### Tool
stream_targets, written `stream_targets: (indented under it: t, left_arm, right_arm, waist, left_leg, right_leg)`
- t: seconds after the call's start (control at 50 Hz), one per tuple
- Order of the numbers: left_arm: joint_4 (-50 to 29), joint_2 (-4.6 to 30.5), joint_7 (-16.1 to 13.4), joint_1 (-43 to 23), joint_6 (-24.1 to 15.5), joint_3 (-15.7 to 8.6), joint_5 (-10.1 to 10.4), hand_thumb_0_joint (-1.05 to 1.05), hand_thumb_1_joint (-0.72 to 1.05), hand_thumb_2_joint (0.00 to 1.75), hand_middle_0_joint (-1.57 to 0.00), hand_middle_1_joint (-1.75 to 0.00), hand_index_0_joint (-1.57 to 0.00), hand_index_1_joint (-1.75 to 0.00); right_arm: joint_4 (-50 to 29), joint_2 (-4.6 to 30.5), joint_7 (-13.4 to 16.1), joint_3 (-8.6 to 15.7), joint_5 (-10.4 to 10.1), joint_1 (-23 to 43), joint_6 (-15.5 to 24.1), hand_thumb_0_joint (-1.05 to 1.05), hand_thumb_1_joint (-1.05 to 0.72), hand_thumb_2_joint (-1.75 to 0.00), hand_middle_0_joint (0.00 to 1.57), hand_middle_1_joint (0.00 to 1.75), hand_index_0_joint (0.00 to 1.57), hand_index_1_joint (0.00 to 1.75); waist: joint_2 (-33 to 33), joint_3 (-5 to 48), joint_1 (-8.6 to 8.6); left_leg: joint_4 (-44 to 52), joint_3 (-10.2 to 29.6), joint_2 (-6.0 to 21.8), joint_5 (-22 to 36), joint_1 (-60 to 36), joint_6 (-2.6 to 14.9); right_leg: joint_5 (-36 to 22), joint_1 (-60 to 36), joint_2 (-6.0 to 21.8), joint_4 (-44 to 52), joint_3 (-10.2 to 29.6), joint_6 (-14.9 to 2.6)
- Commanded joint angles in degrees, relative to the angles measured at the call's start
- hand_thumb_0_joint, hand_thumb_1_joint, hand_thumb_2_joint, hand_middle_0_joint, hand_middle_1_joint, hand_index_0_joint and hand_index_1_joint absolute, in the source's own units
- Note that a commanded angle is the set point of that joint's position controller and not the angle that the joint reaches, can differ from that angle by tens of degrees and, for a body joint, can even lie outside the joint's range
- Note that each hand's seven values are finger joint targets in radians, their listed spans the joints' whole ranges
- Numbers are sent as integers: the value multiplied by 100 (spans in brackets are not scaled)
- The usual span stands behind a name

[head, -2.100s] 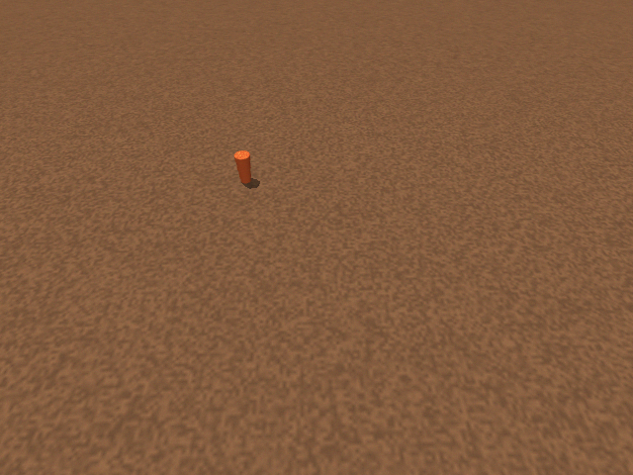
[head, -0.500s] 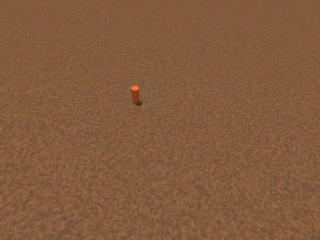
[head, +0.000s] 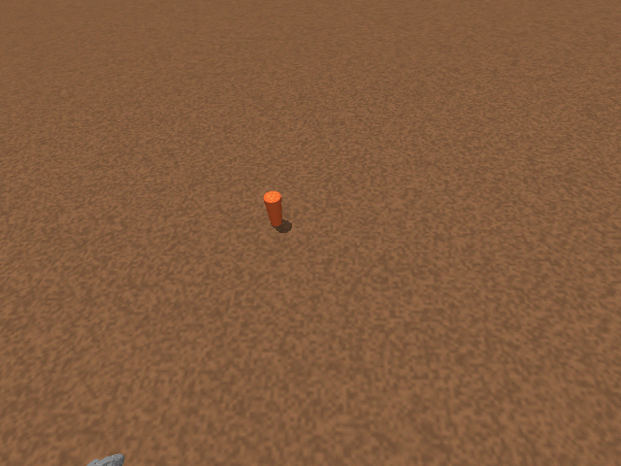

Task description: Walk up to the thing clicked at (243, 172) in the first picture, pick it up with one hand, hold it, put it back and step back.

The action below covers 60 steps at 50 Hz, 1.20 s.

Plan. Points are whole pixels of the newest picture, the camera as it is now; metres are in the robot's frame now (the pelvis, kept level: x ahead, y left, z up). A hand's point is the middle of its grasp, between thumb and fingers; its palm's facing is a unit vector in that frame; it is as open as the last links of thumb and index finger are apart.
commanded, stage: walk up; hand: left
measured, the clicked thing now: (274, 210) +1.28 +0.19 -0.69
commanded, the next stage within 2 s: none
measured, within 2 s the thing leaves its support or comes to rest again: neither
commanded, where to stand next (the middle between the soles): +0.96 -0.02 m, yaw +0 degrees
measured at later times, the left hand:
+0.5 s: hand (134, 384) +0.31 +0.31 -0.15, palm faces -0.09 -0.94 -0.32, open 7.4 cm
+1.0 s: hand (190, 260) +0.55 +0.26 -0.12, palm faces -0.05 -0.92 -0.38, open 7.4 cm
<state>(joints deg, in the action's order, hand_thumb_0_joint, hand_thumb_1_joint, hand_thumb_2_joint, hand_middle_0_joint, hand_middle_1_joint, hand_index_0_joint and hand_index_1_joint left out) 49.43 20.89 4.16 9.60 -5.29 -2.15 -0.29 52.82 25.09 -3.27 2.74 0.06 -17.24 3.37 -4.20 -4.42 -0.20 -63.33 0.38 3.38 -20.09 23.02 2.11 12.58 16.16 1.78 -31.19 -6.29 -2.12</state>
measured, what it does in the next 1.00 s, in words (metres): walks ahead: left foot, then right foot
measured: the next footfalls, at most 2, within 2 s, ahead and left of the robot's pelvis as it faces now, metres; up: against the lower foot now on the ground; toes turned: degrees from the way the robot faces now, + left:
left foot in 0.26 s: +0.31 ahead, +0.15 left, +0.00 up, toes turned +6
right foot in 0.70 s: +0.51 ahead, -0.13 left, +0.00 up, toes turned -7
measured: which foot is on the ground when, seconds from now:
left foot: up 0.00-0.24, down 0.26-0.72, up 0.74-1.00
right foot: down 0.00-0.28, up 0.30-0.68, down 0.70-1.00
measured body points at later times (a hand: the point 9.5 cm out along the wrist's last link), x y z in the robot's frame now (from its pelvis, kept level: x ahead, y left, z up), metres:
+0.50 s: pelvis +0.26 +0.04 +0.01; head +0.27 +0.06 +0.46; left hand +0.32 +0.36 -0.12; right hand +0.32 -0.29 -0.08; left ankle +0.27 +0.14 -0.73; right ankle +0.31 -0.12 -0.68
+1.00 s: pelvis +0.48 -0.01 +0.00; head +0.50 -0.02 +0.45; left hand +0.55 +0.30 -0.09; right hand +0.55 -0.33 -0.11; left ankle +0.58 +0.13 -0.70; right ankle +0.47 -0.13 -0.73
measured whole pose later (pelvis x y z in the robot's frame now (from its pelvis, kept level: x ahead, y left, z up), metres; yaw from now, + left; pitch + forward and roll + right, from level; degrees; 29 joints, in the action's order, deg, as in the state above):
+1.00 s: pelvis +0.48 -0.01 +0.00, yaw -1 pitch -1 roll -1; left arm 48.1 23.2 3.6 16.4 -4.9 -2.1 -1.1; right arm 50.8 24.4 -4.4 2.9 0.9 -15.5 2.8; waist -2.5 -3.8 1.4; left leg -44.2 -1.4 5.7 -15.9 28.6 -0.2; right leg 16.1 10.9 1.5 -28.3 -6.4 -1.7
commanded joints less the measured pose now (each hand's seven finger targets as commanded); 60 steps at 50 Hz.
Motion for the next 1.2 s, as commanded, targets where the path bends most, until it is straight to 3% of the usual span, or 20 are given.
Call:
stream_targets:
  t: [0.0, 0.16, 0.22, 0.24, 0.26, 0.28, 0.36, 0.5, 0.6, 0.66, 0.68, 0.7, 0.72, 0.82, 0.96, 1.06, 1.08, 1.1, 1.12, 1.18]
  left_arm:
    - [-343, 1751, -139, 290, -108, -555, 7, 0, 90, 90, -20, -30, -20, -30]
    - [-438, 1906, -55, 492, -97, -530, -45, 0, 90, 90, -20, -30, -20, -30]
    - [-462, 1583, -101, 605, -43, -366, -50, 0, 90, 90, -20, -30, -20, -30]
    - [-516, 1150, -140, 857, -20, -216, 19, 0, 90, 90, -20, -30, -20, -30]
    - [-499, 1288, -193, 1106, 15, -260, 96, 0, 90, 90, -20, -30, -20, -30]
    - [-372, 1837, -265, 819, 39, -329, 15, 0, 90, 90, -20, -30, -20, -30]
    - [-22, 1634, -150, 1179, 72, -332, 82, 0, 90, 90, -20, -30, -20, -30]
    - [-233, 1457, 102, 444, 167, -354, -55, 0, 90, 90, -20, -30, -20, -30]
    - [-245, 1315, 111, 83, 88, -393, -51, 0, 90, 90, -20, -30, -20, -30]
    - [31, 1569, 0, 855, 3, -543, -82, 0, 90, 90, -20, -30, -20, -30]
    - [104, 1973, -75, 1563, -42, -710, -112, 0, 90, 90, -20, -30, -20, -30]
    - [6, 2491, -147, 1748, -67, -783, -59, 0, 90, 90, -20, -30, -20, -30]
    - [-54, 2440, -163, 1550, -39, -737, 30, 0, 90, 90, -20, -30, -20, -30]
    - [-343, 1756, -223, 573, -37, -495, 42, 0, 90, 90, -20, -30, -20, -30]
    - [-560, 1860, -158, 690, -88, -539, -45, 0, 90, 90, -20, -30, -20, -30]
    - [-610, 1646, -136, 608, -10, -386, -30, 0, 90, 90, -20, -30, -20, -30]
    - [-616, 1391, -159, 781, -1, -281, 4, 0, 90, 90, -20, -30, -20, -30]
    - [-701, 1002, -156, 890, 19, -199, 49, 0, 90, 90, -20, -30, -20, -30]
    - [-554, 1621, -262, 915, 85, -330, 31, 0, 90, 90, -20, -30, -20, -30]
    - [-305, 1646, -268, 863, 102, -323, 62, 0, 90, 90, -20, -30, -20, -30]
  right_arm:
    - [-394, 992, -53, 375, 68, -255, 122, 0, -90, -90, 20, 30, 20, 30]
    - [-642, 858, -167, 444, 119, 637, 203, 0, -90, -90, 20, 30, 20, 30]
    - [-283, 1266, -29, 613, 192, -635, 281, 0, -90, -90, 20, 30, 20, 30]
    - [-190, 1763, 64, 763, 299, -1308, 308, 0, -90, -90, 20, 30, 20, 30]
    - [-470, 2086, 106, 803, 177, -1081, 318, 0, -90, -90, 20, 30, 20, 30]
    - [-505, 2064, 106, 824, -56, -800, 285, 0, -90, -90, 20, 30, 20, 30]
    - [-659, 1366, 138, 484, -57, 44, 324, 0, -90, -90, 20, 30, 20, 30]
    - [-801, 1543, 103, 524, -10, 77, 388, 0, -90, -90, 20, 30, 20, 30]
    - [-774, 1459, 106, 516, 0, -15, 293, 0, -90, -90, 20, 30, 20, 30]
    - [-850, 1151, 146, 390, -2, -101, 223, 0, -90, -90, 20, 30, 20, 30]
    - [-926, 844, 149, 262, -3, -283, 240, 0, -90, -90, 20, 30, 20, 30]
    - [-997, 742, 157, 204, -76, -379, 219, 0, -90, -90, 20, 30, 20, 30]
    - [-868, 1221, 223, 308, -17, -72, 166, 0, -90, -90, 20, 30, 20, 30]
    - [-422, 1109, 80, 330, -26, -444, 87, 0, -90, -90, 20, 30, 20, 30]
    - [-646, 876, -59, 348, 103, 303, 142, 0, -90, -90, 20, 30, 20, 30]
    - [-408, 1053, 0, 473, 119, -326, 277, 0, -90, -90, 20, 30, 20, 30]
    - [-286, 1342, 69, 580, 162, -892, 314, 0, -90, -90, 20, 30, 20, 30]
    - [-409, 1890, 140, 703, 215, -1207, 333, 0, -90, -90, 20, 30, 20, 30]
    - [-537, 2066, 147, 742, 12, -1003, 314, 0, -90, -90, 20, 30, 20, 30]
    - [-662, 1514, 210, 527, -19, -383, 278, 0, -90, -90, 20, 30, 20, 30]
  waist:
    - [1318, 97, 97]
    - [964, 114, 219]
    - [-119, 811, -520]
    - [-1439, 1197, -757]
    - [-1297, 1199, -605]
    - [-303, 1049, -592]
    - [-474, 201, 21]
    - [-378, -9, -94]
    - [-265, 214, -128]
    - [604, 707, 332]
    - [1616, 1103, 678]
    - [2286, 1150, 682]
    - [1522, 923, 700]
    - [1362, 180, 72]
    - [1216, 181, 282]
    - [435, 570, -268]
    - [-376, 938, -505]
    - [-1403, 992, -553]
    - [-666, 982, -535]
    - [-64, 185, -207]
  left_leg:
    - [1137, 31, 405, 371, 748, -191]
    - [2896, -542, 181, 1319, -213, -193]
    - [3310, -528, -128, 572, -2355, 91]
    - [3955, 1296, 1063, -472, -3132, 456]
    - [4975, 3889, 2243, -1134, -3499, 1082]
    - [4919, 3742, 2356, -1090, -2953, 1394]
    - [4869, 939, 1343, 645, -1332, 809]
    - [5185, 345, 1312, 143, -1229, 1026]
    - [4464, -94, 1083, 1402, -1417, 787]
    - [2573, -548, 668, 1959, -794, 481]
    - [904, -813, 210, 1265, 96, 244]
    - [-223, -638, -518, -833, 1532, 6]
    - [-658, -2, -92, -1066, 1546, 3]
    - [350, 124, 288, 56, 720, -93]
    - [2383, -311, 271, 764, 413, -227]
    - [3369, -676, -222, 988, -1756, -9]
    - [3749, 164, 236, 252, -2570, 266]
    - [4534, 2924, 1742, -596, -3253, 800]
    - [4859, 3785, 2345, -912, -2937, 1446]
    - [4717, 1949, 1688, 328, -1848, 1135]
  right_leg:
    - [542, -335, 1309, 1894, 1314, -1147]
    - [772, -181, 1153, 1576, 850, -907]
    - [-930, 428, 680, -842, 304, -567]
    - [-58, 1419, 133, -2797, 3, -233]
    - [1709, 2579, -579, -3542, 456, -94]
    - [1636, 2509, -64, -3967, 1141, -136]
    - [671, 1678, 467, -2970, 1077, 2]
    - [-213, 1540, 648, -1279, 632, 192]
    - [-559, 608, 241, -268, 187, 67]
    - [-181, -1233, -60, 194, 94, -125]
    - [599, -2195, 772, 597, 1329, -392]
    - [1038, -2847, 2216, 1523, 4041, -1064]
    - [974, -2288, 2427, 1510, 4253, -1482]
    - [84, -408, 1288, 1595, 1551, -1044]
    - [467, -385, 1384, 1567, 1162, -1109]
    - [-561, 332, 952, -95, 504, -658]
    - [-742, 820, 537, -1601, 114, -420]
    - [1342, 2274, -283, -3015, 136, -50]
    - [1941, 2415, -94, -3579, 737, -98]
    - [1109, 2224, 329, -3418, 1201, -69]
